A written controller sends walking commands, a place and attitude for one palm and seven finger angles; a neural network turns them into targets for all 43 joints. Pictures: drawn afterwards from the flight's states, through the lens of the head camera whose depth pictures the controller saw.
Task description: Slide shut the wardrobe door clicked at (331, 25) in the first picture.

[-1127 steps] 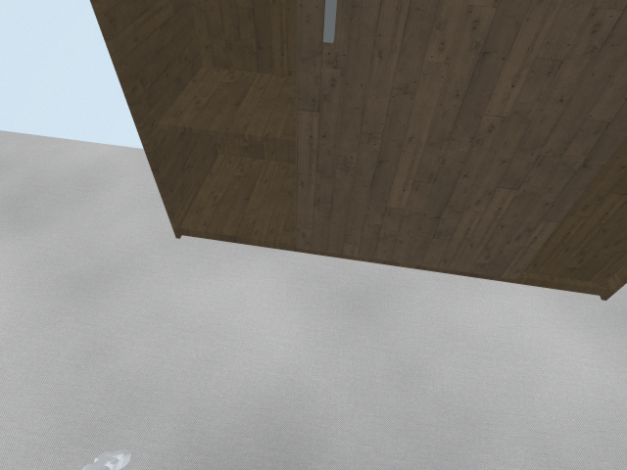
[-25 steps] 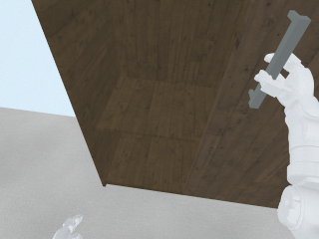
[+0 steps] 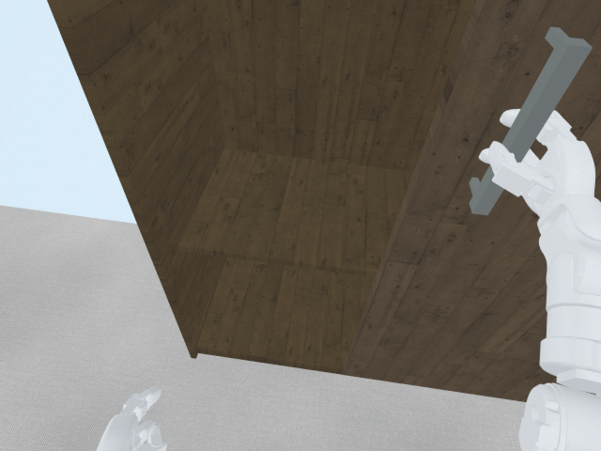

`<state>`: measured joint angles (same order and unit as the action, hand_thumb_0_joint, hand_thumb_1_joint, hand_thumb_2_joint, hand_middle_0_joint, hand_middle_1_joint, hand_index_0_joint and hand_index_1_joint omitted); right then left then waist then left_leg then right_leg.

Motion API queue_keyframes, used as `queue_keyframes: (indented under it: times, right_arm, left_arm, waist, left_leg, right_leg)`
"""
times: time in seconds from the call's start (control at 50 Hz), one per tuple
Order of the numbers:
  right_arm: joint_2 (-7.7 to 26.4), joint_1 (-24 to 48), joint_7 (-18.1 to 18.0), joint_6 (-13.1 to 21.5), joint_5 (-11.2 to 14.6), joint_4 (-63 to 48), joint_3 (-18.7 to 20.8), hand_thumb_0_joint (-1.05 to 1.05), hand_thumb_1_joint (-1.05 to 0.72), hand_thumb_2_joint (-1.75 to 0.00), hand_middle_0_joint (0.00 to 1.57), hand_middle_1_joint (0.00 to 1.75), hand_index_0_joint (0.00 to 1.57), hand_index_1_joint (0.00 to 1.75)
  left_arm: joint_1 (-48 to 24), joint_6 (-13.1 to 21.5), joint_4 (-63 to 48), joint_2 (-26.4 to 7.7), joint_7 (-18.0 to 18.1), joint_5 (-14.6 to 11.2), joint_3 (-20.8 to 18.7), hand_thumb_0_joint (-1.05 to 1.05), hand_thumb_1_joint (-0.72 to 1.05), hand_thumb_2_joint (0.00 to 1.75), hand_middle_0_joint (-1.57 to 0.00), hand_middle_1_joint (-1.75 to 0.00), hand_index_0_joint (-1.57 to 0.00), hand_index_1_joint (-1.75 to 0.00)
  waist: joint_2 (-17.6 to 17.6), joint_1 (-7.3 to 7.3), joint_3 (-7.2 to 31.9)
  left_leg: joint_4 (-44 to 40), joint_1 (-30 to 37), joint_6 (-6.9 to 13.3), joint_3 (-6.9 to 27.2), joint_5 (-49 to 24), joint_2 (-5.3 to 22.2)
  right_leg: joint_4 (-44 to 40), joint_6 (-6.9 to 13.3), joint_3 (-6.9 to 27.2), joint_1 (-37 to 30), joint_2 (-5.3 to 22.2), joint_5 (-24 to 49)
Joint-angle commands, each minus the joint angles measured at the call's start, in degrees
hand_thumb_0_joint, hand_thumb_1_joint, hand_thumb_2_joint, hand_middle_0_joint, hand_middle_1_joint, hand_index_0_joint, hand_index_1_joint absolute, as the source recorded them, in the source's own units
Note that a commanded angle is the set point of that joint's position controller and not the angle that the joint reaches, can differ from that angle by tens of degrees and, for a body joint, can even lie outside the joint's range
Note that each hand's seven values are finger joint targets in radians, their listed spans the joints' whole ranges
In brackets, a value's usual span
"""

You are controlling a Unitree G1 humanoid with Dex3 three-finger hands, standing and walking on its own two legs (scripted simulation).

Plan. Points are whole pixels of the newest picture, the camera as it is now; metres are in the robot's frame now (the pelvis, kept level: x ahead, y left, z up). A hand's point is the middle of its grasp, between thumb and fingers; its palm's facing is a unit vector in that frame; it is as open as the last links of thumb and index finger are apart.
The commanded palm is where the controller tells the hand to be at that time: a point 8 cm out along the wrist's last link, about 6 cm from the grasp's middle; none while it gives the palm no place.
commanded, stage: tug the door sideways, standing still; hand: right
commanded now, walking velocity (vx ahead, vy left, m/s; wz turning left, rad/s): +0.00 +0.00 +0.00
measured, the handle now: (513, 131) +0.47 -0.21 +0.23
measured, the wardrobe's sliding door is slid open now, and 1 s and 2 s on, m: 0.50 0.50 0.45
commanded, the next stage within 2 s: step sideways, sliding the door along in 0.80 s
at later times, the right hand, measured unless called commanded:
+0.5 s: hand (493, 165) +0.42 -0.18 +0.21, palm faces +0.16 +0.99 -0.05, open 5.9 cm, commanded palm +0.40 -0.18 +0.21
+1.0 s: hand (494, 167) +0.43 -0.19 +0.21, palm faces +0.18 +0.97 -0.16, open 6.2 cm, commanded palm +0.40 -0.21 +0.22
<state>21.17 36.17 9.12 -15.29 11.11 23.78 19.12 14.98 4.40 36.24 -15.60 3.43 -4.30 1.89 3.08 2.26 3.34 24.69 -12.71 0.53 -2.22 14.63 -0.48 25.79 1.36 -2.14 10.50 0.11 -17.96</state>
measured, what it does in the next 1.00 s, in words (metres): stands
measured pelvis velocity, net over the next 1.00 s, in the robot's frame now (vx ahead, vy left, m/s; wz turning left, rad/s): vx -0.02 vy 0.00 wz -0.06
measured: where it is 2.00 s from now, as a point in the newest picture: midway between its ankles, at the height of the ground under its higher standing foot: outside the picture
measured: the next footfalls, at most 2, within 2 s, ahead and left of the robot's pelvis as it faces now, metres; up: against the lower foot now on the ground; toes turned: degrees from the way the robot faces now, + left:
left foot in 1.72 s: +0.25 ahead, +0.29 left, +0.00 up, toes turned -9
right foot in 1.88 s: +0.09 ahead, +0.00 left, +0.00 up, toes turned -21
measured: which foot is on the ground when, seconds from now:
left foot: down 0.00-1.00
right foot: down 0.00-1.00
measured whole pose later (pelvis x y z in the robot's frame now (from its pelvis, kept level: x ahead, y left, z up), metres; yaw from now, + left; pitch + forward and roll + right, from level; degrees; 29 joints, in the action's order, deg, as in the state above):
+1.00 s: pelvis -0.02 +0.00 +0.00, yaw -3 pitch +3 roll +0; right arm 18.7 48.4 -0.3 -1.2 6.1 38.9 7.8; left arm 12.5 9.2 41.5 -14.6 2.1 -2.2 2.0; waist 3.4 -1.1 -0.4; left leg 27.7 -15.5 0.2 -5.0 15.1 1.3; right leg 28.7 1.6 0.8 14.4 -1.5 -17.2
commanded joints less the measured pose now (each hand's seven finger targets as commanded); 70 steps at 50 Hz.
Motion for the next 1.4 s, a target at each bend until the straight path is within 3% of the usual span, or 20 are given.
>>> queue_keyframes:
  times: [0.0,0.08,0.42,0.6,0.86,0.88,0.9,0.92,0.96,1.06,1.1,1.14,1.18,1.22,1.26,1.28,1.3,1.34,1.36,1.38]
  right_arm:
    - [8.3,33.7,-1.1,2.5,-0.2,-8.6,-2.9,0.0,-0.9,-0.9,0.45,1.4,0.45,1.4]
    - [2.9,39.4,-3.1,4.1,-0.6,-8.0,-7.2,0.0,-0.9,-0.9,0.45,1.4,0.45,1.4]
    - [-12.0,52.2,-4.5,13.0,-0.7,-1.3,-20.1,0.0,-0.9,-0.9,0.45,1.4,0.45,1.4]
    - [-13.0,51.2,-4.1,14.2,-0.2,1.7,-20.3,0.0,-0.9,-0.9,0.45,1.4,0.45,1.4]
    - [-11.5,51.2,-3.3,14.5,-0.2,-1.9,-19.5,0.0,-0.9,-0.9,0.45,1.4,0.45,1.4]
    - [-9.9,54.6,-3.3,15.0,-0.1,-7.3,-18.9,0.0,-0.9,-0.9,0.45,1.4,0.45,1.4]
    - [24.2,52.1,-9.4,20.5,-6.5,-5.8,1.2,0.0,-0.9,-0.9,0.45,1.4,0.45,1.4]
    - [12.1,46.8,-10.2,22.0,-7.4,-0.8,-7.3,0.0,-0.9,-0.9,0.45,1.4,0.45,1.4]
    - [5.8,44.5,-10.2,24.2,-6.9,-3.9,-11.8,0.0,-0.9,-0.9,0.45,1.4,0.45,1.4]
    - [5.3,46.0,-11.6,25.2,-6.7,-10.0,-12.5,0.0,-0.9,-0.9,0.45,1.4,0.45,1.4]
    - [5.6,47.5,-12.2,25.1,-6.7,-12.0,-12.3,0.0,-0.9,-0.9,0.45,1.4,0.45,1.4]
    - [3.5,46.7,-12.5,25.1,-6.1,-14.0,-14.0,0.0,-0.9,-0.9,0.45,1.4,0.45,1.4]
    - [1.7,46.0,-12.6,25.0,-6.3,-15.6,-15.2,0.0,-0.9,-0.9,0.45,1.4,0.45,1.4]
    - [-0.8,45.8,-12.3,25.0,-6.6,-17.6,-17.2,0.0,-0.9,-0.9,0.45,1.4,0.45,1.4]
    - [0.2,44.4,-12.4,24.0,-6.5,-16.7,-16.1,0.0,-0.9,-0.9,0.45,1.4,0.45,1.4]
    - [-0.8,43.5,-12.5,24.4,-6.5,-16.1,-16.4,0.0,-0.9,-0.9,0.45,1.4,0.45,1.4]
    - [-4.6,44.2,-12.4,25.4,-6.5,-18.6,-19.6,0.0,-0.9,-0.9,0.45,1.4,0.45,1.4]
    - [-10.6,46.5,-12.2,26.8,-6.8,-24.8,-25.1,0.0,-0.9,-0.9,0.45,1.4,0.45,1.4]
    - [-10.7,44.7,-12.5,27.1,-6.7,-25.8,-25.4,0.0,-0.9,-0.9,0.45,1.4,0.45,1.4]
    - [-11.3,43.2,-12.6,27.3,-5.8,-27.4,-26.2,0.0,-0.9,-0.9,0.45,1.4,0.45,1.4]
  left_arm:
    - [-2.1,2.5,-4.9,-6.8,0.7,0.3,-2.9,0.0,0.9,0.9,-0.2,-0.3,-0.2,-0.3]
    - [-1.6,2.5,-3.4,-6.2,0.4,0.8,-2.9,0.0,0.9,0.9,-0.2,-0.3,-0.2,-0.3]
    - [-0.9,6.9,0.6,-5.4,-0.8,1.2,-2.3,0.0,0.9,0.9,-0.2,-0.3,-0.2,-0.3]
    - [0.0,9.1,1.9,-5.7,-1.1,1.2,-2.3,0.0,0.9,0.9,-0.2,-0.3,-0.2,-0.3]
    - [-0.6,10.0,1.2,-5.6,-1.6,1.2,-2.3,0.0,0.9,0.9,-0.2,-0.3,-0.2,-0.3]
    - [-1.3,10.3,0.4,-5.7,-1.6,1.2,-2.3,0.0,0.9,0.9,-0.2,-0.3,-0.2,-0.3]
    - [-2.6,8.0,-1.0,-9.0,-0.6,1.7,-3.0,0.0,0.9,0.9,-0.2,-0.3,-0.2,-0.3]
    - [-2.8,6.3,-0.2,-6.8,-0.4,2.5,-2.7,0.0,0.9,0.9,-0.2,-0.3,-0.2,-0.3]
    - [-4.0,5.0,-2.3,-5.9,-0.3,2.3,-3.5,0.0,0.9,0.9,-0.2,-0.3,-0.2,-0.3]
    - [-4.9,2.1,-4.4,-5.7,0.2,2.6,-4.2,0.0,0.9,0.9,-0.2,-0.3,-0.2,-0.3]
    - [-5.6,1.4,-4.6,-5.5,0.0,2.5,-4.0,0.0,0.9,0.9,-0.2,-0.3,-0.2,-0.3]
    - [-5.8,1.0,-5.2,-4.9,-0.3,1.9,-4.0,0.0,0.9,0.9,-0.2,-0.3,-0.2,-0.3]
    - [-6.9,0.4,-5.7,-5.1,-0.6,1.7,-3.9,0.0,0.9,0.9,-0.2,-0.3,-0.2,-0.3]
    - [-8.2,0.2,-6.6,-5.0,-0.7,1.1,-4.2,0.0,0.9,0.9,-0.2,-0.3,-0.2,-0.3]
    - [-9.2,0.1,-5.8,-4.1,-0.5,0.2,-4.9,0.0,0.9,0.9,-0.2,-0.3,-0.2,-0.3]
    - [-10.2,0.6,-5.3,-3.4,-0.1,0.3,-4.9,0.0,0.9,0.9,-0.2,-0.3,-0.2,-0.3]
    - [-10.6,1.2,-5.1,-1.8,0.1,0.4,-4.1,0.0,0.9,0.9,-0.2,-0.3,-0.2,-0.3]
    - [-11.3,2.0,-4.7,-0.7,-0.1,1.0,-3.0,0.0,0.9,0.9,-0.2,-0.3,-0.2,-0.3]
    - [-10.1,1.7,-4.4,-0.9,-0.2,1.1,-3.3,0.0,0.9,0.9,-0.2,-0.3,-0.2,-0.3]
    - [-8.8,1.6,-4.8,-2.8,-0.7,1.1,-4.5,0.0,0.9,0.9,-0.2,-0.3,-0.2,-0.3]
  waist:
    - [0.3,1.32,17.2]
    - [0.2,2.13,21.0]
    - [3.1,3.88,19.6]
    - [-0.4,3.65,18.9]
    - [0.7,3.28,21.0]
    - [1.9,3.01,23.9]
    - [0.2,-2.11,12.3]
    - [-4.6,-0.9,12.0]
    - [-3.8,-0.76,14.8]
    - [8.2,0.84,17.9]
    - [9.3,0.62,15.6]
    - [6.4,0.58,15.4]
    - [6.7,0.47,15.8]
    - [2.8,-0.15,18.1]
    - [-15.8,-1.23,17.2]
    - [-15.7,-1.97,14.6]
    - [-10.4,-2.16,12.5]
    - [-4.1,0.22,12.6]
    - [-1.9,1.04,15.2]
    - [3.4,1.99,18.9]
  left_leg:
    - [0.5,3.1,0.9,-0.5,-29.3,0.4]
    - [1.1,2.5,1.1,-0.7,-29.3,0.3]
    - [0.3,-6.0,1.6,-1.5,-16.8,-0.2]
    - [0.5,-5.8,1.6,-2.0,-16.2,-0.4]
    - [1.3,-4.4,1.5,-1.8,-21.0,-0.3]
    - [1.3,-3.4,1.5,-1.6,-22.0,-0.2]
    - [-0.3,-2.3,0.2,0.9,-14.7,2.8]
    - [0.9,1.3,-0.1,0.0,-15.5,3.3]
    - [3.2,1.7,0.0,-0.3,-16.1,2.8]
    - [14.9,-12.6,0.1,0.4,2.8,0.0]
    - [17.6,-17.4,0.8,1.9,11.9,-0.3]
    - [14.5,-16.4,1.4,2.3,9.9,-0.1]
    - [7.6,-7.7,1.7,1.3,3.9,-0.4]
    - [0.6,8.9,3.1,2.1,-13.1,1.7]
    - [-0.1,22.0,10.1,15.4,-34.2,12.9]
    - [0.2,23.3,12.5,18.0,-47.2,16.8]
    - [2.2,23.6,11.8,16.8,-50.5,17.3]
    - [8.5,21.7,9.1,10.1,-50.9,14.5]
    - [13.7,15.0,6.3,5.1,-47.1,11.6]
    - [22.3,-0.8,1.8,0.8,-34.0,7.5]
  right_leg:
    - [2.4,0.4,3.2,-8.3,0.6,34.1]
    - [3.2,-0.1,4.2,-11.3,0.6,37.0]
    - [1.7,-2.6,8.6,-16.3,1.3,30.6]
    - [1.0,-3.0,9.1,-15.1,1.1,29.2]
    - [2.5,-2.6,8.4,-16.3,0.6,35.1]
    - [2.6,-2.6,8.4,-18.3,0.5,36.1]
    - [3.3,0.8,8.4,-6.0,4.2,30.3]
    - [1.6,0.8,7.3,-3.3,4.0,25.0]
    - [1.6,0.8,7.6,-5.7,5.3,26.5]
    - [3.1,5.9,16.8,-21.0,14.1,37.6]
    - [2.4,8.6,20.7,-23.9,16.6,38.7]
    - [6.0,9.2,20.0,-25.3,16.8,43.1]
    - [9.6,7.2,14.1,-20.6,14.8,42.5]
    - [16.7,4.0,6.7,-8.2,9.9,36.2]
    - [31.7,-0.1,1.4,10.8,2.0,8.5]
    - [36.7,-0.4,2.3,16.3,0.1,-9.7]
    - [34.0,-0.1,3.6,17.6,1.3,-13.2]
    - [14.2,0.4,2.8,10.8,3.2,-4.9]
    - [3.7,0.6,0.6,-1.3,4.0,8.9]
    - [-1.1,3.7,6.7,-19.9,10.8,33.2]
